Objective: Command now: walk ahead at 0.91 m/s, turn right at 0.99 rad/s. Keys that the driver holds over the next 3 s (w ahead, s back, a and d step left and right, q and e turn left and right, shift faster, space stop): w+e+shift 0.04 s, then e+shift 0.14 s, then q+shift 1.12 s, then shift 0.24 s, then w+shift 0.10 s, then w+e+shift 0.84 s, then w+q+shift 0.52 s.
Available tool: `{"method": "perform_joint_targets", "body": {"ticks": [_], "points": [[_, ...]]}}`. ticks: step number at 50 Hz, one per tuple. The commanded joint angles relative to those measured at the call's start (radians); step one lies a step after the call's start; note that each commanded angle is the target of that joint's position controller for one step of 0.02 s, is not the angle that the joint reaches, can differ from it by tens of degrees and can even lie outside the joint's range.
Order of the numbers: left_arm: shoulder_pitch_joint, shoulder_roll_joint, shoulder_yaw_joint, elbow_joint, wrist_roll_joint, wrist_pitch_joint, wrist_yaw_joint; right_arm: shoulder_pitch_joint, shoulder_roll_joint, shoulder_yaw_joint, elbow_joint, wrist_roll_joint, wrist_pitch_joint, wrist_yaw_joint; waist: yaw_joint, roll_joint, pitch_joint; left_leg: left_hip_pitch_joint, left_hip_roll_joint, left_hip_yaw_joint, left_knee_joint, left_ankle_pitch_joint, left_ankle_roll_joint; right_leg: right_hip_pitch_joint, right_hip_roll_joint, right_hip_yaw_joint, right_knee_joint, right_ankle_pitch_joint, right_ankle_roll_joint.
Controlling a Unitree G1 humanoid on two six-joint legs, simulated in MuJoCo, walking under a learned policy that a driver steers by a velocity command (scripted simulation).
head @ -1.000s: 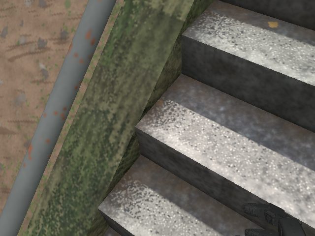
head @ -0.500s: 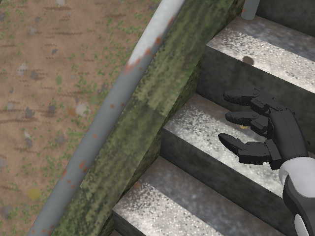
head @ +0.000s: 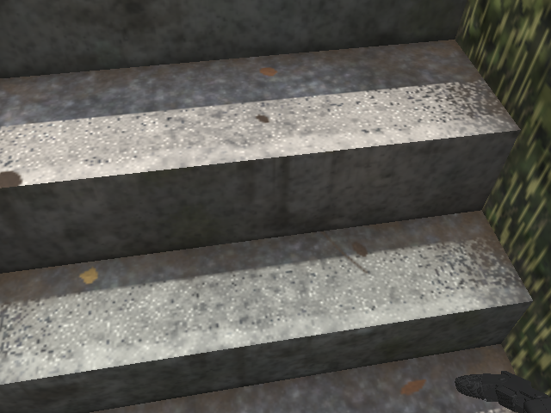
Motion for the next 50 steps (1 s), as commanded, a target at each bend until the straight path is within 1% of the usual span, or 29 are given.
{"method": "perform_joint_targets", "body": {"ticks": [1, 3, 4, 6, 8, 10, 11, 12, 14, 16, 18, 19, 20, 21, 23, 24, 25, 27, 28, 30, 32, 33, 36, 40, 43, 45, 47, 48, 50], "points": [[0.109, 0.076, 0.024, 0.052, 0.011, -0.074, -0.007, -0.087, 0.136, 0.073, -0.189, -0.032, -0.021, -0.017, -0.017, -0.044, 0.013, -0.501, -0.071, -0.012, 0.378, -0.096, 0.010, 0.278, -0.209, 0.614, -0.774, -0.147, -0.158], [0.140, 0.070, 0.026, 0.090, -0.028, -0.105, -0.025, -0.118, 0.097, 0.062, -0.166, -0.015, -0.020, -0.034, 0.015, -0.043, 0.059, -0.614, -0.063, 0.047, 0.400, -0.182, -0.008, 0.341, -0.233, 0.552, -0.819, -0.034, -0.162], [0.167, 0.041, 0.018, 0.120, -0.032, -0.120, -0.033, -0.172, 0.087, 0.061, -0.182, -0.004, -0.018, -0.045, 0.035, -0.027, 0.102, -0.653, -0.050, 0.076, 0.384, -0.233, -0.016, 0.337, -0.222, 0.523, -0.810, 0.089, -0.153], [0.234, 0.039, 0.022, 0.148, -0.027, -0.134, -0.038, -0.234, 0.149, 0.071, -0.208, 0.003, -0.012, -0.065, 0.075, -0.076, 0.073, -0.800, -0.052, 0.094, 0.544, -0.310, 0.000, 0.453, -0.237, 0.519, -0.802, 0.224, -0.129], [0.251, 0.048, 0.030, 0.174, -0.030, -0.132, -0.047, -0.294, 0.218, 0.098, -0.261, 0.001, 0.010, -0.070, 0.049, -0.013, 0.085, -0.791, -0.045, 0.092, 0.333, -0.291, 0.023, 0.413, -0.206, 0.506, -0.850, 0.190, -0.069], [0.238, 0.022, 0.024, 0.161, -0.055, -0.110, 0.006, -0.483, 0.199, 0.101, -0.343, 0.027, 0.038, -0.068, 0.111, -0.023, 0.133, -0.579, -0.073, 0.219, -0.009, -0.240, -0.020, 0.239, -0.269, 0.558, -1.146, 0.276, -0.128], [0.198, 0.028, 0.025, 0.151, -0.044, -0.109, 0.023, -0.441, 0.217, 0.096, -0.342, 0.017, 0.052, -0.082, 0.064, -0.063, 0.070, -0.511, -0.056, 0.196, 0.050, -0.184, -0.023, 0.300, -0.312, 0.563, -1.132, 0.502, -0.136], [0.156, 0.066, 0.037, 0.130, -0.041, -0.114, 0.030, -0.295, 0.183, 0.077, -0.297, 0.019, 0.065, -0.078, 0.018, -0.101, -0.010, -0.431, -0.039, 0.219, 0.036, -0.193, -0.018, 0.392, -0.342, 0.454, -1.092, 0.749, -0.122], [0.185, 0.057, 0.045, 0.136, -0.050, -0.104, 0.043, -0.165, 0.172, 0.054, -0.211, 0.021, 0.079, -0.080, -0.011, -0.087, -0.147, -0.284, -0.066, 0.268, -0.119, -0.315, 0.009, 0.606, -0.333, 0.248, -0.966, 1.347, -0.057], [0.082, 0.068, 0.051, 0.063, -0.062, -0.127, 0.047, -0.057, 0.144, 0.028, -0.144, 0.071, 0.091, -0.080, -0.088, -0.084, -0.275, 0.145, -0.136, 0.342, -0.451, -0.378, 0.028, 0.540, -0.381, 0.185, -0.871, 2.042, -0.015], [0.042, 0.091, 0.061, 0.048, -0.082, -0.170, 0.023, 0.086, 0.040, -0.012, -0.076, 0.109, 0.108, -0.095, -0.161, -0.122, -0.362, 0.268, -0.159, 0.287, -0.837, -0.412, 0.013, 0.750, -0.422, 0.200, -0.603, 2.232, -0.002], [0.030, 0.085, 0.063, 0.044, -0.097, -0.187, 0.001, 0.145, 0.020, -0.021, -0.040, 0.121, 0.100, -0.100, -0.214, -0.083, -0.390, 0.304, -0.168, 0.191, -1.202, -0.391, 0.078, 0.878, -0.349, 0.156, -0.282, 2.044, 0.058], [0.083, -0.029, 0.037, 0.002, -0.079, -0.181, -0.037, 0.205, 0.006, -0.028, 0.068, 0.101, 0.100, -0.103, -0.133, 0.279, -0.321, 0.610, 0.077, -0.231, -1.217, 0.225, 0.281, 0.321, -0.149, 0.143, 0.086, 0.595, 0.167], [0.132, -0.115, 0.003, 0.016, -0.003, -0.160, -0.043, 0.176, 0.071, -0.011, 0.094, 0.108, 0.105, -0.122, -0.094, 0.296, -0.264, 0.438, 0.160, -0.678, -1.443, 0.328, 0.407, 0.127, -0.052, 0.192, 0.512, 0.238, 0.176], [0.133, -0.172, -0.033, -0.050, 0.056, -0.124, -0.039, 0.054, 0.047, -0.037, 0.095, 0.111, 0.074, -0.115, 0.039, -0.014, -0.055, 0.330, 0.109, -0.608, -1.460, -0.214, 0.339, -0.134, -0.137, 0.142, 0.767, 0.334, 0.099], [0.063, -0.137, -0.036, -0.088, 0.066, -0.106, -0.017, 0.058, 0.043, -0.044, 0.100, 0.092, 0.062, -0.118, 0.039, -0.136, 0.018, 0.263, 0.072, -0.462, -1.423, -0.165, 0.291, -0.177, -0.186, 0.116, 0.744, 0.355, 0.098], [0.009, -0.127, -0.039, -0.119, 0.054, -0.090, -0.001, 0.070, 0.028, -0.050, 0.115, 0.088, 0.047, -0.121, 0.031, -0.150, 0.039, 0.251, 0.026, -0.366, -1.404, -0.081, 0.260, -0.207, -0.195, 0.087, 0.758, 0.352, 0.115], [-0.039, -0.153, -0.058, -0.144, 0.026, -0.070, 0.006, 0.193, 0.037, -0.042, 0.164, 0.088, 0.026, -0.111, 0.016, -0.109, 0.045, 0.311, -0.023, -0.228, -1.378, 0.126, 0.213, -0.274, -0.212, 0.054, 0.720, 0.319, 0.125], [-0.022, -0.152, -0.068, -0.140, 0.037, -0.068, 0.008, 0.220, 0.018, -0.050, 0.172, 0.101, 0.020, -0.109, 0.024, -0.113, 0.044, 0.316, -0.047, -0.170, -1.349, 0.198, 0.183, -0.268, -0.235, 0.064, 0.616, 0.354, 0.129], [-0.051, -0.125, -0.071, -0.139, 0.039, -0.059, 0.013, 0.250, -0.009, -0.056, 0.168, 0.093, 0.014, -0.111, 0.017, -0.069, 0.005, 0.310, -0.059, -0.161, -1.320, 0.379, 0.141, -0.245, -0.239, 0.000, 0.454, 0.379, 0.141], [-0.158, -0.151, -0.088, -0.182, 0.034, -0.049, 0.021, 0.265, -0.059, -0.071, 0.153, 0.080, 0.024, -0.135, -0.012, 0.031, -0.072, 0.370, -0.053, -0.210, -1.326, 0.423, 0.097, -0.222, -0.231, -0.041, 0.344, 0.404, 0.146], [-0.136, -0.130, -0.081, -0.153, 0.006, -0.044, 0.024, 0.235, -0.051, -0.066, 0.117, 0.077, 0.029, -0.137, -0.017, 0.065, -0.119, 0.390, -0.025, -0.223, -1.318, 0.565, 0.090, -0.168, -0.227, -0.062, 0.328, 0.428, 0.149], [-0.152, -0.111, -0.067, -0.150, -0.004, -0.034, 0.025, 0.253, -0.081, -0.082, 0.084, 0.061, 0.043, -0.157, -0.041, 0.108, -0.165, 0.519, -0.012, -0.372, -1.331, 0.469, 0.060, -0.207, -0.208, -0.014, 0.372, 0.423, 0.141], [-0.231, -0.101, -0.069, -0.164, 0.003, -0.036, 0.022, 0.247, -0.086, -0.090, 0.031, 0.074, 0.056, -0.158, -0.082, 0.072, -0.071, 0.586, 0.015, -0.478, -1.340, 0.234, 0.118, -0.321, -0.188, 0.046, 0.402, 0.389, 0.143], [-0.319, -0.056, -0.055, -0.198, -0.018, -0.040, 0.039, 0.275, -0.095, -0.097, 0.010, 0.089, 0.059, -0.144, -0.119, 0.100, -0.017, 0.651, 0.059, -0.536, -1.361, 0.353, 0.211, -0.375, -0.187, 0.047, 0.398, 0.255, 0.160], [-0.325, -0.053, -0.062, -0.230, -0.022, -0.048, 0.035, 0.285, -0.127, -0.113, 0.001, 0.077, 0.068, -0.147, -0.124, 0.103, 0.003, 0.672, 0.056, -0.582, -1.396, 0.424, 0.212, -0.382, -0.198, 0.075, 0.431, 0.151, 0.153], [-0.307, -0.047, -0.063, -0.253, -0.020, -0.042, 0.027, 0.282, -0.143, -0.120, 0.003, 0.086, 0.063, -0.160, -0.105, 0.109, -0.008, 0.710, 0.055, -0.578, -1.393, 0.515, 0.234, -0.361, -0.214, 0.103, 0.410, 0.092, 0.138], [-0.313, -0.043, -0.068, -0.255, -0.003, -0.037, 0.023, 0.264, -0.145, -0.114, 0.003, 0.085, 0.060, -0.166, -0.103, 0.084, -0.045, 0.746, 0.049, -0.576, -1.392, 0.507, 0.220, -0.359, -0.216, 0.092, 0.428, 0.109, 0.132], [-0.329, -0.034, -0.073, -0.295, -0.005, -0.042, 0.013, 0.216, -0.178, -0.129, -0.012, 0.084, 0.054, -0.163, -0.102, 0.079, -0.096, 0.748, 0.050, -0.513, -1.383, 0.666, 0.179, -0.295, -0.238, 0.082, 0.375, 0.062, 0.123]]}}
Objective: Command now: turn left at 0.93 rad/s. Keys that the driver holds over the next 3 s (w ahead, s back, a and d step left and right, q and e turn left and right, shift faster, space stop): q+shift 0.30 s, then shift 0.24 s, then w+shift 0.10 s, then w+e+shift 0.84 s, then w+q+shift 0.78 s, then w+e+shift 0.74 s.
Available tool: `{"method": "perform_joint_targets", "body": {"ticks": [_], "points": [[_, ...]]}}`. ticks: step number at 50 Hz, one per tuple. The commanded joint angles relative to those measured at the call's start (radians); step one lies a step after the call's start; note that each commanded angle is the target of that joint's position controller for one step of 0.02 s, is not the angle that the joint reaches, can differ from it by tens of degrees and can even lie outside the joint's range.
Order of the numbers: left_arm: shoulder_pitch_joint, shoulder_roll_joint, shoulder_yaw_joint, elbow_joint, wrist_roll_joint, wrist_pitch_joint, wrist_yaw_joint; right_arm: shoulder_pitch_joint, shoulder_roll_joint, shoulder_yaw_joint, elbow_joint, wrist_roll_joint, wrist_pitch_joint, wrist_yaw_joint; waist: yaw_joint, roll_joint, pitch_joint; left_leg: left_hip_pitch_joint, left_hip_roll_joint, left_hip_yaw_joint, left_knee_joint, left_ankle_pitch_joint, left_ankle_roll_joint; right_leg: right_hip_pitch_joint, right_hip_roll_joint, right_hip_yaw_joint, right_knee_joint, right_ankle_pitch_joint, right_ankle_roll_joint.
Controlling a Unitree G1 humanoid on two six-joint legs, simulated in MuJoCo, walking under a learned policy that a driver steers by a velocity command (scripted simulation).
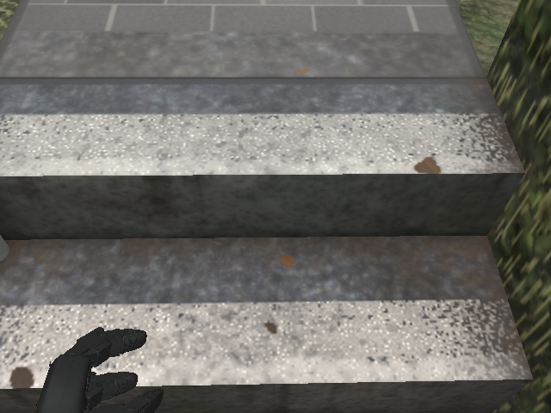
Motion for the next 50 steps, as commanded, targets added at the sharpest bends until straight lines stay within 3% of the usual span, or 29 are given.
{"method": "perform_joint_targets", "body": {"ticks": [1, 2, 3, 5, 6, 7, 8, 9, 10, 12, 14, 18, 20, 24, 27, 29, 31, 34, 35, 39, 41, 43, 44, 45, 46, 47, 48, 49, 50], "points": [[-0.134, 0.039, -0.012, -0.152, 0.009, -0.029, -0.011, 0.009, -0.171, -0.049, -0.048, 0.001, -0.022, -0.008, -0.025, 0.121, -0.159, 0.399, 0.306, -0.197, -0.034, 0.970, 0.166, -0.167, -0.069, 0.035, -0.148, -0.096, -0.003], [-0.135, 0.045, -0.017, -0.165, 0.010, -0.029, -0.002, -0.033, -0.165, -0.049, -0.061, -0.007, -0.021, 0.001, -0.014, 0.119, -0.178, 0.344, 0.263, -0.157, -0.045, 0.942, 0.130, -0.052, -0.075, 0.021, -0.302, -0.044, -0.009], [-0.089, 0.044, -0.022, -0.162, -0.012, -0.022, -0.003, -0.113, -0.168, -0.055, -0.078, 0.003, -0.008, 0.009, 0.030, 0.133, -0.166, 0.205, 0.226, -0.125, -0.072, 0.929, 0.079, 0.157, -0.081, 0.011, -0.518, -0.011, -0.009], [0.112, 0.117, 0.015, -0.113, -0.071, -0.020, 0.017, -0.156, -0.163, -0.057, -0.089, -0.001, 0.018, 0.049, 0.106, 0.177, -0.180, 0.072, 0.124, -0.104, -0.009, 0.925, 0.014, 0.547, -0.062, -0.031, -0.937, 0.072, 0.008], [0.261, 0.146, 0.028, -0.058, -0.078, -0.038, 0.023, -0.187, -0.161, -0.063, -0.088, 0.027, 0.011, 0.072, 0.194, 0.004, -0.233, 0.031, 0.006, 0.049, 0.265, 0.670, -0.061, 0.794, -0.115, 0.005, -1.252, 0.424, 0.011], [0.239, 0.125, 0.017, 0.035, -0.081, -0.041, 0.037, -0.184, -0.071, -0.045, -0.095, 0.007, 0.015, 0.094, 0.142, -0.168, -0.121, -0.264, -0.037, 0.185, 0.469, -0.120, -0.065, 0.931, -0.195, -0.024, -1.332, 0.708, 0.036], [0.208, 0.118, -0.004, 0.012, -0.033, -0.049, 0.038, -0.011, 0.049, -0.010, -0.099, 0.002, 0.029, 0.078, 0.005, -0.245, -0.164, -0.572, 0.003, 0.223, 0.873, -0.461, -0.069, 1.105, -0.456, 0.143, -0.980, 1.558, 0.013], [0.334, 0.107, 0.007, 0.005, -0.014, -0.055, 0.028, 0.081, 0.005, -0.020, -0.076, -0.022, 0.037, 0.085, 0.036, -0.257, -0.396, -0.616, 0.040, 0.226, 1.222, -0.523, -0.086, 1.185, -0.616, 0.212, -0.811, 1.960, -0.027], [0.317, 0.132, 0.025, -0.014, -0.011, -0.061, 0.044, 0.053, -0.042, -0.029, -0.061, -0.046, 0.047, 0.095, 0.045, -0.183, -0.391, -0.670, 0.052, 0.220, 1.389, -0.351, -0.101, 1.078, -0.576, 0.272, -0.914, 1.629, -0.105], [0.152, 0.091, 0.018, -0.025, -0.035, -0.052, 0.044, -0.118, -0.045, -0.012, -0.092, -0.067, 0.086, 0.125, 0.001, -0.100, -0.158, -0.788, 0.111, 0.292, 1.608, -0.166, -0.087, 0.816, -0.433, 0.205, -0.990, 0.862, -0.193], [0.242, 0.100, 0.026, 0.012, -0.031, -0.033, 0.041, -0.233, -0.079, -0.010, -0.119, -0.028, 0.126, 0.138, 0.061, -0.056, 0.006, -0.819, 0.117, 0.347, 1.438, -0.124, -0.097, 0.718, -0.380, 0.067, -1.056, 0.738, -0.130], [0.299, 0.102, 0.031, 0.064, -0.025, -0.074, 0.016, -0.207, 0.007, 0.013, -0.125, -0.030, 0.171, 0.109, 0.047, -0.161, -0.017, -0.746, 0.104, 0.352, 1.531, -0.016, -0.096, 0.635, -0.387, -0.019, -1.108, 0.882, -0.165], [0.289, 0.104, 0.034, 0.073, -0.035, -0.086, 0.014, -0.189, 0.008, 0.009, -0.121, -0.044, 0.180, 0.096, 0.031, -0.134, -0.034, -0.747, 0.105, 0.322, 1.538, 0.035, -0.094, 0.646, -0.405, -0.025, -1.130, 0.795, -0.173], [0.338, 0.079, 0.033, 0.092, -0.047, -0.095, 0.022, -0.232, 0.038, 0.025, -0.107, -0.063, 0.191, 0.108, 0.048, -0.098, -0.059, -0.763, 0.109, 0.298, 1.392, 0.087, -0.095, 0.775, -0.392, -0.032, -1.149, 0.652, -0.168], [0.361, 0.064, 0.029, 0.094, -0.049, -0.103, 0.029, -0.257, 0.041, 0.032, -0.105, -0.045, 0.192, 0.120, 0.056, -0.105, -0.036, -0.682, 0.137, 0.307, 1.102, 0.095, -0.109, 0.794, -0.389, -0.049, -1.201, 0.555, -0.158], [0.379, 0.057, 0.030, 0.103, -0.043, -0.098, 0.033, -0.252, 0.068, 0.041, -0.087, -0.041, 0.182, 0.127, 0.073, -0.146, -0.038, -0.627, 0.163, 0.346, 0.947, 0.105, -0.098, 0.799, -0.382, -0.032, -1.291, 0.202, -0.174], [0.420, 0.118, 0.060, 0.107, -0.038, -0.095, 0.028, -0.298, 0.049, 0.036, -0.088, -0.053, 0.162, 0.128, 0.109, -0.184, 0.013, -0.692, 0.177, 0.363, 0.894, 0.070, -0.075, 0.860, -0.419, 0.026, -1.394, -0.052, -0.203], [0.512, 0.122, 0.078, 0.170, -0.041, -0.105, 0.019, -0.321, 0.052, 0.038, -0.089, -0.050, 0.119, 0.145, 0.136, -0.125, 0.045, -0.807, 0.233, 0.332, 0.850, 0.018, -0.043, 0.993, -0.454, 0.109, -1.455, -0.068, -0.253], [0.510, 0.111, 0.085, 0.191, -0.044, -0.107, 0.022, -0.323, 0.044, 0.039, -0.105, -0.069, 0.104, 0.150, 0.139, -0.113, 0.013, -0.865, 0.267, 0.363, 0.848, 0.016, -0.020, 1.079, -0.464, 0.160, -1.443, 0.002, -0.280], [0.480, 0.109, 0.098, 0.245, -0.031, -0.125, 0.013, -0.320, 0.049, 0.032, -0.115, -0.031, 0.056, 0.173, 0.101, -0.038, 0.024, -0.763, 0.310, 0.386, 0.743, -0.021, -0.007, 0.999, -0.459, 0.126, -1.493, 0.079, -0.292], [0.380, 0.119, 0.104, 0.246, -0.030, -0.134, 0.010, -0.289, 0.058, 0.040, -0.109, -0.012, 0.039, 0.170, 0.058, -0.105, 0.029, -0.658, 0.323, 0.374, 0.628, -0.042, 0.004, 0.943, -0.407, 0.041, -1.506, 0.197, -0.263], [0.190, 0.124, 0.100, 0.204, -0.027, -0.150, -0.003, -0.098, 0.033, 0.024, -0.087, 0.011, 0.004, 0.148, -0.086, -0.114, -0.024, -0.217, 0.274, 0.398, 0.322, -0.066, 0.060, 0.736, -0.331, -0.116, -1.383, 0.873, -0.223], [0.255, 0.167, 0.116, 0.237, -0.032, -0.138, -0.024, -0.050, -0.023, -0.007, -0.083, 0.029, 0.005, 0.119, -0.104, -0.068, -0.126, -0.116, 0.168, 0.489, 0.243, -0.295, 0.065, 0.830, -0.287, -0.127, -1.158, 1.306, -0.239], [0.143, 0.182, 0.128, 0.186, -0.063, -0.135, -0.022, 0.101, -0.012, -0.014, -0.045, 0.021, -0.016, 0.119, -0.213, -0.050, -0.156, 0.068, 0.224, 0.407, -0.120, 0.194, 0.056, 0.816, -0.288, -0.078, -0.905, 1.474, -0.194], [0.128, 0.158, 0.137, 0.150, -0.083, -0.121, -0.018, 0.156, -0.019, -0.015, 0.002, -0.004, -0.044, 0.110, -0.222, -0.063, -0.146, 0.184, 0.251, 0.408, -0.432, 0.397, 0.016, 0.757, -0.228, -0.056, -0.647, 1.190, -0.146], [0.138, 0.010, 0.105, 0.097, -0.075, -0.120, -0.022, 0.101, -0.034, -0.004, 0.056, -0.036, -0.055, 0.123, -0.096, 0.109, -0.054, 0.348, 0.331, 0.394, -0.312, 0.693, -0.061, 0.347, -0.097, -0.073, -0.298, 0.318, -0.137], [0.259, -0.110, 0.077, 0.060, -0.084, -0.132, -0.023, 0.149, -0.129, -0.012, 0.056, -0.051, -0.055, 0.136, 0.012, 0.420, -0.186, 0.683, 0.487, 0.230, 0.095, 1.720, -0.070, -0.128, 0.000, 0.023, 0.139, -0.003, -0.108], [0.251, -0.094, 0.079, 0.059, -0.069, -0.139, -0.013, 0.222, -0.144, -0.017, 0.055, -0.067, -0.035, 0.133, -0.042, 0.369, -0.348, 0.661, 0.576, 0.149, 0.038, 1.678, 0.026, -0.178, 0.011, 0.065, 0.475, 0.066, -0.106], [0.172, -0.092, 0.084, 0.022, -0.056, -0.128, -0.009, 0.133, -0.066, 0.005, 0.083, -0.074, -0.021, 0.130, 0.017, 0.312, -0.293, 0.583, 0.569, 0.160, 0.003, 1.312, 0.067, -0.296, 0.010, 0.022, 0.729, 0.108, -0.101]]}}
Over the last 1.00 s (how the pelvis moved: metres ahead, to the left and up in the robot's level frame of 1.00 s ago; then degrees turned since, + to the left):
0.31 -0.05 0.28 13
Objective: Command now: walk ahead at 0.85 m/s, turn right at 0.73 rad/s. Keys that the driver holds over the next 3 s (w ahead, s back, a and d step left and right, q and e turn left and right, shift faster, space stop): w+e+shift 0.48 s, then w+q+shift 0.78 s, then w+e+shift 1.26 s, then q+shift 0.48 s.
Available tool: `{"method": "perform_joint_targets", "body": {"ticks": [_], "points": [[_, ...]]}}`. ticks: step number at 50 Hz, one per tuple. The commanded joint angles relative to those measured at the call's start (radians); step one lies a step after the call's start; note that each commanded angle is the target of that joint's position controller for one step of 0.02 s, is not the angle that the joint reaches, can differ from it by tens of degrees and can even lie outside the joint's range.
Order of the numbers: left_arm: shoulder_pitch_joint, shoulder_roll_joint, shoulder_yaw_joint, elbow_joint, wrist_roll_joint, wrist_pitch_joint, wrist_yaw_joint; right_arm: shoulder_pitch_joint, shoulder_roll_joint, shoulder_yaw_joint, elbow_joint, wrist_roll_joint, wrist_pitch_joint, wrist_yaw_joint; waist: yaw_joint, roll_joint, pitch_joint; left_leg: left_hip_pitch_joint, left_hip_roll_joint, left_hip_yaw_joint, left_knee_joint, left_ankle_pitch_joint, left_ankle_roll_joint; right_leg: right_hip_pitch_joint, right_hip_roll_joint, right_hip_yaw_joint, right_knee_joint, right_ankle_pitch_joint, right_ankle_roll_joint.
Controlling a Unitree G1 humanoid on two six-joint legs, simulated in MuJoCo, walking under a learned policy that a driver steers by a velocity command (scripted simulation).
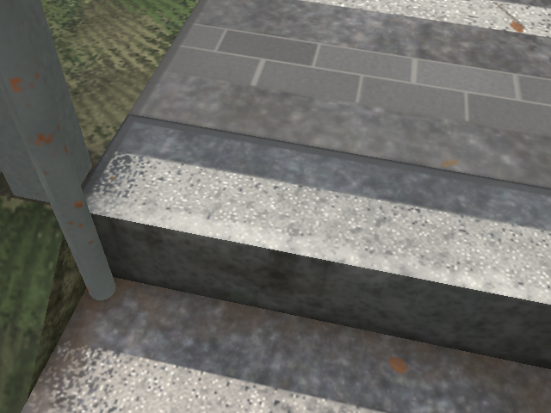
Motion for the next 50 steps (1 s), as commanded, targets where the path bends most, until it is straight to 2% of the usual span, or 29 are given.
{"method": "perform_joint_targets", "body": {"ticks": [1, 5, 7, 9, 11, 13, 15, 16, 17, 18, 20, 22, 24, 26, 27, 28, 29, 30, 31, 33, 36, 40, 42, 43, 44, 45, 47, 48, 50], "points": [[-0.234, -0.144, -0.045, -0.217, 0.018, -0.024, -0.003, 0.151, -0.053, -0.002, 0.084, -0.046, -0.002, -0.010, 0.026, 0.290, -0.081, 0.464, 0.276, -0.211, -0.034, 1.145, 0.159, -0.734, 0.132, -0.057, 0.998, -0.018, -0.020], [-0.769, -0.155, -0.099, -0.399, 0.044, -0.010, -0.047, 0.720, -0.023, -0.006, 0.312, -0.060, -0.043, -0.101, -0.261, 0.269, -0.056, 0.993, 0.182, -0.280, -0.016, 1.589, 0.182, -1.038, 0.187, -0.144, 0.697, -0.314, 0.010], [-0.704, -0.183, -0.125, -0.410, 0.024, 0.038, -0.068, 0.678, 0.025, 0.003, 0.324, -0.033, -0.057, -0.143, -0.181, 0.259, -0.129, 0.922, 0.226, -0.373, -0.119, 1.416, 0.153, -0.830, 0.160, -0.078, 0.549, -0.335, 0.030], [-0.729, -0.238, -0.141, -0.438, 0.064, 0.096, -0.097, 0.664, 0.040, 0.015, 0.341, -0.027, -0.077, -0.174, -0.113, 0.244, -0.089, 0.859, 0.227, -0.391, -0.123, 1.497, 0.183, -0.872, 0.210, -0.120, 0.596, -0.485, 0.031], [-0.884, -0.235, -0.155, -0.470, 0.069, 0.103, -0.109, 0.746, 0.039, 0.010, 0.362, 0.001, -0.098, -0.193, -0.168, 0.229, -0.083, 0.881, 0.206, -0.352, -0.075, 1.811, 0.112, -0.852, 0.200, -0.120, 0.297, -0.548, 0.022], [-0.642, -0.222, -0.167, -0.430, 0.067, 0.127, -0.147, 0.399, 0.023, 0.011, 0.204, 0.067, -0.095, -0.209, 0.030, 0.197, -0.145, 0.368, 0.166, -0.247, -0.152, 1.879, 0.035, -0.158, 0.135, -0.140, -0.343, -0.415, 0.009], [-0.530, -0.036, -0.086, -0.382, 0.005, 0.168, -0.135, 0.474, -0.103, -0.016, 0.166, 0.140, -0.140, -0.173, 0.027, 0.206, -0.259, 0.133, 0.153, -0.300, -0.006, 2.093, 0.056, 0.401, 0.141, -0.202, -0.846, -0.295, 0.024], [-0.375, 0.030, -0.048, -0.308, 0.013, 0.156, -0.102, 0.362, -0.158, -0.036, 0.149, 0.164, -0.130, -0.134, 0.150, -0.028, -0.332, -0.144, 0.058, -0.194, 0.283, 1.954, -0.034, 0.827, 0.112, -0.240, -0.930, 0.118, -0.042], [-0.351, 0.069, -0.029, -0.215, 0.016, 0.138, -0.084, 0.294, -0.225, -0.049, 0.097, 0.145, -0.112, -0.096, 0.175, -0.402, -0.368, -0.671, -0.097, -0.036, 0.974, 0.485, -0.121, 1.200, -0.032, -0.025, -0.948, 0.501, -0.192], [-0.450, 0.015, -0.038, -0.227, 0.048, 0.141, -0.079, 0.311, -0.271, -0.071, 0.085, 0.109, -0.104, -0.105, 0.070, -0.285, -0.257, -0.884, -0.075, -0.002, 1.482, -0.156, -0.099, 1.028, -0.083, 0.097, -1.092, 0.449, -0.209], [-0.321, 0.091, -0.016, -0.140, 0.136, 0.078, -0.017, 0.229, -0.146, -0.048, -0.016, 0.094, -0.065, -0.071, 0.003, -0.133, -0.079, -1.277, -0.010, -0.198, 1.702, -0.573, -0.053, 1.045, -0.272, 0.201, -0.902, 0.794, -0.208], [-0.457, 0.118, 0.008, -0.125, 0.106, 0.028, -0.007, 0.264, -0.093, -0.004, -0.041, 0.050, -0.049, -0.040, -0.151, 0.183, 0.061, -1.085, 0.028, -0.277, 1.337, -0.579, 0.073, 0.637, -0.195, 0.047, -1.046, 0.414, -0.032], [-0.969, 0.153, 0.013, -0.235, 0.092, 0.028, -0.026, 0.727, -0.025, -0.004, 0.082, 0.070, -0.003, -0.068, -0.536, 0.361, 0.157, -0.172, -0.177, 0.118, 0.915, -0.321, 0.033, -0.211, 0.048, -0.250, -1.093, 0.482, -0.024], [-0.957, 0.034, -0.018, -0.230, 0.091, 0.026, -0.060, 0.883, 0.000, -0.015, 0.175, 0.034, 0.017, -0.096, -0.540, 0.274, 0.077, -0.073, -0.166, 0.022, 0.566, -0.195, 0.066, -0.014, 0.170, -0.348, -0.784, 0.686, 0.040], [-1.098, 0.047, -0.016, -0.279, 0.084, 0.000, -0.071, 1.104, -0.031, -0.032, 0.230, 0.015, 0.005, -0.108, -0.702, 0.231, 0.046, 0.102, -0.047, -0.128, 0.082, 0.110, 0.187, -0.024, 0.224, -0.363, -0.141, 0.879, 0.119], [-1.130, -0.161, -0.084, -0.274, 0.075, -0.007, -0.102, 1.163, -0.029, -0.045, 0.312, 0.044, -0.010, -0.112, -0.683, 0.239, 0.087, 0.250, 0.045, -0.103, -0.326, 0.454, 0.233, -0.170, 0.236, -0.299, 0.249, 0.144, 0.053], [-1.018, -0.292, -0.123, -0.295, 0.102, -0.006, -0.077, 0.992, 0.029, -0.032, 0.359, 0.035, -0.026, -0.086, -0.473, 0.097, 0.152, 0.296, 0.051, -0.106, -0.340, 0.452, 0.221, -0.396, 0.265, -0.263, 0.651, -0.237, -0.035], [-0.665, -0.345, -0.134, -0.331, 0.091, 0.013, -0.099, 0.693, -0.065, -0.038, 0.281, -0.027, -0.054, -0.079, -0.069, 0.169, -0.022, 0.623, 0.024, -0.341, 0.088, 0.902, 0.119, -0.700, 0.270, -0.018, 0.776, -0.190, -0.039], [-0.720, -0.352, -0.162, -0.324, 0.086, 0.005, -0.075, 0.767, 0.029, -0.005, 0.328, -0.004, -0.065, -0.045, -0.115, 0.137, -0.053, 0.562, -0.011, -0.314, 0.073, 1.059, 0.020, -0.722, 0.213, -0.087, 0.869, -0.229, -0.061], [-0.575, -0.286, -0.174, -0.307, 0.110, 0.018, -0.082, 0.543, 0.022, 0.013, 0.239, 0.014, -0.090, -0.041, 0.031, 0.029, -0.044, 0.449, 0.030, -0.497, -0.075, 0.933, 0.045, -0.766, 0.121, -0.188, 0.804, -0.168, -0.008], [-0.821, -0.188, -0.153, -0.464, 0.116, 0.075, -0.078, 0.443, 0.030, 0.014, 0.211, 0.087, -0.132, -0.067, 0.000, -0.055, 0.178, 0.126, 0.097, -0.753, -0.405, 0.641, 0.197, -0.743, 0.036, -0.212, 0.606, -0.152, 0.070], [-0.978, -0.246, -0.174, -0.528, 0.051, 0.098, -0.049, 0.744, 0.067, -0.017, 0.383, 0.065, -0.062, -0.092, -0.170, 0.012, 0.138, 0.444, 0.081, -0.551, -0.446, 1.008, 0.226, -0.853, 0.037, -0.274, 0.351, -0.343, 0.014], [-0.877, -0.266, -0.186, -0.504, 0.002, 0.085, -0.057, 0.560, 0.096, -0.008, 0.296, 0.067, -0.052, -0.116, -0.046, 0.061, 0.046, 0.132, 0.028, -0.389, -0.449, 1.862, 0.235, -0.197, 0.161, -0.341, -0.162, -0.605, -0.030], [-0.595, -0.191, -0.124, -0.431, -0.030, 0.095, -0.050, 0.574, 0.009, -0.022, 0.272, 0.090, -0.084, -0.089, 0.059, 0.172, -0.159, 0.126, 0.096, -0.454, -0.277, 2.367, 0.290, 0.115, 0.233, -0.349, -0.142, -0.467, -0.032], [-0.232, -0.080, -0.064, -0.336, -0.024, 0.110, -0.027, 0.429, -0.125, -0.059, 0.243, 0.140, -0.133, -0.051, 0.258, 0.223, -0.329, 0.088, 0.151, -0.465, -0.049, 2.435, 0.306, 0.388, 0.179, -0.184, -0.187, -0.355, -0.078], [-0.123, 0.059, -0.019, -0.274, 0.028, 0.104, -0.017, 0.278, -0.167, -0.076, 0.150, 0.184, -0.159, -0.011, 0.318, 0.017, -0.424, -0.068, 0.019, -0.414, 0.280, 2.331, 0.288, 0.503, 0.054, 0.171, -0.418, -0.672, -0.133], [-0.180, 0.083, 0.004, -0.212, 0.027, 0.126, 0.000, 0.006, -0.127, -0.093, 0.040, 0.076, -0.162, 0.033, 0.284, -0.404, -0.298, -0.381, -0.262, -0.242, 1.129, 0.635, 0.183, 0.340, -0.229, 0.872, -1.008, -0.911, -0.339], [-0.267, -0.031, -0.031, -0.182, 0.011, 0.130, -0.006, -0.093, -0.061, -0.072, -0.025, 0.016, -0.145, 0.015, 0.233, -0.220, -0.161, -0.560, -0.234, -0.231, 1.542, 0.403, 0.156, 0.169, -0.235, 0.876, -1.030, -0.726, -0.405], [-0.246, -0.222, -0.101, 0.017, 0.059, 0.066, 0.018, -0.103, 0.159, 0.031, -0.125, -0.006, -0.084, -0.022, 0.052, -0.038, 0.093, -0.829, -0.128, -0.335, 1.747, 0.155, 0.174, -0.008, -0.295, 0.618, -1.008, -0.623, -0.313]]}}
Over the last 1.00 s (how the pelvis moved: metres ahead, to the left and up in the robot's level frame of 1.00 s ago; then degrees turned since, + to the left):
0.13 0.08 0.00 12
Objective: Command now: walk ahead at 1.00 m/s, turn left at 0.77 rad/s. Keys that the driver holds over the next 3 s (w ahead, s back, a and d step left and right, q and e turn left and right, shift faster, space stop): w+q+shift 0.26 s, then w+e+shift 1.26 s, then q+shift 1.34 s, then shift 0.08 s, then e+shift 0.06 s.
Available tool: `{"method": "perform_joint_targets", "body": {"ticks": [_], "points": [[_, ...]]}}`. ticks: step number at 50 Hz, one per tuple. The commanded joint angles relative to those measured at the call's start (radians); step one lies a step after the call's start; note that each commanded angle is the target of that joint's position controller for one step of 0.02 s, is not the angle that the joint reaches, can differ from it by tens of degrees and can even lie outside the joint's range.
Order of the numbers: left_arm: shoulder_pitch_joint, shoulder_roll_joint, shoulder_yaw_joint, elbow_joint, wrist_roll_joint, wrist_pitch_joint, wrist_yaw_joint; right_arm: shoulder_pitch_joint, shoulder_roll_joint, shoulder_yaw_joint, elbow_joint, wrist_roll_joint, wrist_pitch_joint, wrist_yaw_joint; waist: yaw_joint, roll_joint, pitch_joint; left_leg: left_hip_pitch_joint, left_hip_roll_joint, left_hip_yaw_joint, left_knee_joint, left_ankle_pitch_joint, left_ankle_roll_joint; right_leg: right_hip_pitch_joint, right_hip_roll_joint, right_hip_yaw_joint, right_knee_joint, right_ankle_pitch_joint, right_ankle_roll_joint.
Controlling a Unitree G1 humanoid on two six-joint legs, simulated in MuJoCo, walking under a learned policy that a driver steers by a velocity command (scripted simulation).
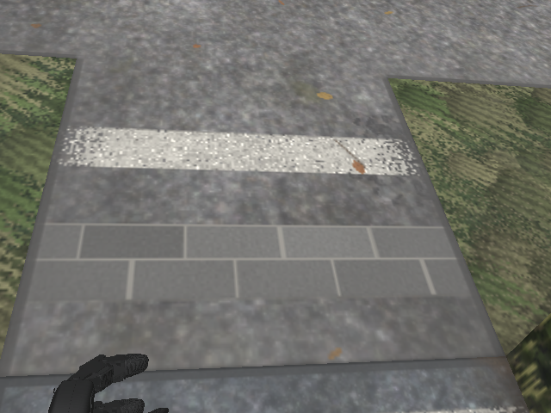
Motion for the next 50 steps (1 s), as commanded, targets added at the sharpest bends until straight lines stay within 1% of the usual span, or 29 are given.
{"method": "perform_joint_targets", "body": {"ticks": [1, 4, 6, 9, 11, 12, 13, 15, 16, 17, 18, 19, 20, 21, 22, 23, 25, 26, 28, 33, 38, 41, 43, 44, 45, 46, 47, 48, 50], "points": [[0.124, -0.200, -0.050, 0.184, 0.051, -0.102, 0.022, -0.291, 0.223, 0.131, -0.328, -0.065, 0.026, -0.009, -0.062, 0.045, 0.083, -0.561, 0.210, -0.203, 0.624, -0.242, 0.038, 0.127, -0.391, 0.848, -0.786, -0.235, -0.130], [0.114, -0.039, -0.011, 0.232, 0.045, -0.169, 0.008, -0.214, 0.121, 0.119, -0.300, 0.003, 0.101, 0.011, -0.160, 0.152, 0.159, -0.555, 0.264, -0.069, 0.468, -0.274, -0.004, 0.073, -0.405, 0.439, -0.945, -0.008, -0.011], [0.229, 0.085, 0.013, 0.287, 0.058, -0.199, -0.019, -0.489, 0.130, 0.118, -0.428, 0.031, 0.107, -0.028, -0.063, 0.025, 0.243, -0.845, 0.258, 0.004, 0.820, -0.488, -0.015, 0.244, -0.506, 0.283, -1.116, 0.213, -0.030], [0.379, 0.107, 0.002, 0.372, 0.053, -0.206, -0.045, -0.720, 0.096, 0.125, -0.515, 0.080, 0.095, -0.063, -0.009, 0.113, 0.278, -1.007, 0.270, -0.003, 0.601, -0.584, 0.054, 0.474, -0.440, 0.059, -1.210, 0.243, 0.051], [0.486, 0.092, -0.015, 0.429, 0.035, -0.178, -0.045, -0.756, 0.087, 0.144, -0.546, 0.062, 0.113, -0.024, -0.010, 0.080, 0.210, -0.810, 0.312, 0.212, 0.257, -0.527, 0.076, 0.468, -0.331, -0.110, -1.308, 0.348, 0.075], [0.380, 0.108, -0.024, 0.388, -0.014, -0.166, -0.049, -0.587, 0.073, 0.155, -0.509, 0.065, 0.120, 0.015, -0.087, 0.085, 0.118, -0.207, 0.307, 0.315, -0.152, -0.394, 0.077, 0.204, -0.242, -0.238, -1.358, 0.574, 0.052], [0.480, 0.164, -0.025, 0.328, -0.075, -0.168, -0.028, -0.489, 0.032, 0.132, -0.417, 0.056, 0.117, 0.040, -0.039, 0.071, -0.054, 0.193, 0.136, 0.412, -0.187, -0.373, 0.048, 0.153, -0.248, -0.167, -1.214, 1.119, -0.021], [0.340, 0.451, 0.065, 0.209, -0.069, -0.194, -0.038, 0.054, -0.017, 0.068, -0.280, 0.064, 0.136, 0.004, -0.300, -0.228, -0.351, 0.560, 0.064, 0.268, -0.406, -0.427, -0.017, 0.389, -0.301, -0.092, -0.675, 1.899, 0.011], [0.301, 0.413, 0.083, 0.134, -0.048, -0.182, -0.063, 0.099, -0.171, 0.019, -0.277, 0.034, 0.141, 0.012, -0.324, -0.202, -0.396, 0.612, 0.066, -0.040, -0.730, -0.634, 0.004, 0.375, -0.264, 0.038, -0.187, 1.454, 0.098], [0.262, 0.266, 0.083, 0.029, -0.076, -0.141, -0.050, -0.009, -0.365, -0.020, -0.263, 0.018, 0.167, 0.059, -0.259, 0.437, -0.466, 0.823, 0.476, -0.359, -1.015, 0.964, 0.283, 0.012, 0.097, 0.021, 0.547, -0.010, 0.242], [0.284, 0.171, 0.074, 0.049, -0.019, -0.116, -0.055, -0.025, -0.368, -0.011, -0.294, 0.037, 0.147, 0.034, -0.191, 0.244, -0.503, 0.727, 0.541, -0.358, -0.948, 1.161, 0.298, -0.079, 0.184, 0.391, 0.907, -0.078, 0.227], [0.440, 0.134, 0.043, 0.112, -0.044, -0.108, -0.052, -0.130, -0.234, 0.016, -0.224, 0.052, 0.111, 0.007, -0.048, 0.031, -0.558, 0.595, 0.596, -0.400, -0.946, 0.914, 0.069, 0.050, 0.081, 0.528, 0.758, 0.257, 0.236], [0.524, 0.082, 0.028, 0.155, -0.033, -0.082, -0.032, -0.244, -0.148, 0.051, -0.204, 0.044, 0.094, 0.028, 0.063, -0.066, -0.450, 0.345, 0.569, -0.405, -0.962, 0.530, 0.014, 0.159, -0.016, 0.418, 0.694, 0.399, 0.253], [0.583, 0.081, 0.028, 0.184, -0.007, -0.047, -0.008, -0.371, -0.056, 0.073, -0.183, 0.038, 0.075, 0.045, 0.132, -0.034, -0.292, 0.210, 0.552, -0.356, -0.943, 0.210, 0.020, 0.082, -0.053, 0.385, 0.673, 0.466, 0.252], [0.604, 0.094, 0.037, 0.121, 0.033, -0.043, -0.039, -0.469, -0.148, 0.046, -0.187, 0.010, 0.057, 0.049, 0.207, 0.369, -0.367, 0.176, 0.522, -0.366, -1.086, -0.964, 0.032, -0.084, -0.073, 0.360, 0.720, 0.410, 0.192], [0.504, 0.113, 0.049, 0.081, 0.039, -0.035, -0.036, -0.554, -0.109, 0.052, -0.199, 0.007, 0.059, 0.047, 0.212, 0.469, -0.258, 0.094, 0.529, -0.235, -1.121, -1.117, -0.015, -0.195, -0.062, 0.344, 0.770, 0.317, 0.171], [0.460, 0.086, 0.046, 0.118, 0.002, -0.016, -0.042, -0.585, 0.001, 0.087, -0.240, -0.007, 0.055, 0.049, 0.186, 0.332, -0.059, -0.112, 0.634, -0.155, -1.272, -1.163, -0.014, -0.220, -0.064, 0.321, 0.544, 0.239, 0.173], [0.461, -0.002, 0.028, 0.125, 0.003, -0.010, -0.043, -0.542, -0.025, 0.073, -0.206, -0.006, 0.043, 0.052, 0.197, 0.285, 0.034, -0.143, 0.654, -0.082, -1.327, -1.109, -0.035, -0.202, -0.095, 0.300, 0.401, 0.279, 0.179], [0.560, -0.042, 0.044, 0.175, 0.008, 0.003, -0.054, -0.600, -0.123, 0.044, -0.186, -0.008, 0.021, 0.040, 0.265, 0.312, 0.001, -0.114, 0.668, 0.145, -1.500, -0.917, -0.076, -0.025, -0.120, 0.181, 0.311, 0.418, 0.178], [0.589, 0.007, 0.073, 0.200, -0.030, 0.053, -0.056, -0.497, -0.136, 0.033, -0.085, -0.003, -0.010, -0.014, 0.285, 0.084, 0.110, 0.255, 0.617, 0.476, -1.554, -0.550, -0.128, -0.016, -0.099, 0.114, 0.283, 0.285, 0.071], [0.659, -0.029, 0.042, 0.168, -0.035, 0.073, -0.075, -0.594, -0.111, 0.056, -0.113, 0.007, -0.006, 0.006, 0.359, 0.158, 0.102, 0.590, 0.663, 0.641, -1.462, -0.471, -0.217, -0.046, -0.221, 0.158, -0.114, 0.266, 0.005], [0.707, -0.051, 0.023, 0.171, -0.015, 0.060, -0.060, -0.583, -0.094, 0.071, -0.090, 0.000, 0.026, 0.023, 0.316, 0.136, 0.095, 0.636, 0.652, 0.687, -1.377, -0.400, -0.173, 0.172, -0.243, 0.048, -0.374, 0.457, -0.004], [0.758, -0.009, 0.041, 0.205, -0.007, 0.053, -0.040, -0.609, -0.095, 0.077, -0.096, 0.018, 0.077, 0.040, 0.325, -0.046, 0.151, 0.604, 0.578, 0.671, -1.031, -0.294, -0.163, 0.213, -0.071, -0.043, -0.465, 0.371, 0.011], [0.831, -0.020, 0.036, 0.260, -0.044, 0.054, -0.040, -0.671, -0.058, 0.103, -0.154, 0.035, 0.105, 0.068, 0.346, -0.210, 0.162, 0.550, 0.500, 0.616, -0.691, -0.234, -0.145, 0.213, 0.069, -0.070, -0.527, 0.264, 0.015], [0.742, -0.029, 0.021, 0.239, -0.049, 0.035, -0.046, -0.634, 0.008, 0.120, -0.207, 0.059, 0.117, 0.087, 0.234, -0.352, 0.215, 0.461, 0.421, 0.567, -0.488, -0.251, -0.157, 0.131, 0.095, 0.074, -0.644, 0.412, 0.005], [0.535, 0.093, 0.039, 0.187, -0.067, 0.004, -0.042, -0.531, 0.106, 0.139, -0.302, 0.007, 0.120, 0.093, 0.019, -0.610, 0.178, 0.172, 0.238, 0.436, -0.293, -0.571, -0.211, 0.149, -0.003, 0.714, -0.930, 0.174, -0.084], [0.468, 0.240, 0.091, 0.116, -0.040, -0.022, -0.043, -0.576, 0.051, 0.120, -0.295, -0.056, 0.099, 0.079, 0.031, -0.409, 0.153, -0.066, 0.193, 0.267, -0.162, -0.594, -0.210, 0.294, -0.093, 0.885, -0.983, 0.010, -0.107], [0.491, 0.241, 0.099, 0.086, -0.012, -0.036, -0.060, -0.644, 0.002, 0.103, -0.285, -0.038, 0.078, 0.064, 0.087, -0.127, 0.086, -0.086, 0.218, 0.193, -0.154, -0.484, -0.175, 0.303, -0.099, 0.860, -0.946, -0.052, -0.066], [0.571, 0.250, 0.113, 0.088, 0.005, -0.064, -0.066, -0.657, 0.003, 0.100, -0.325, -0.020, 0.028, 0.028, 0.116, -0.033, -0.053, -0.166, 0.231, 0.117, -0.274, -0.438, -0.117, 0.465, -0.168, 0.906, -0.909, 0.078, -0.087]]}}
Over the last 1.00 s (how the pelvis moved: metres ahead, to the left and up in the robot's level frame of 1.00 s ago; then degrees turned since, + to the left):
0.30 0.00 0.28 -20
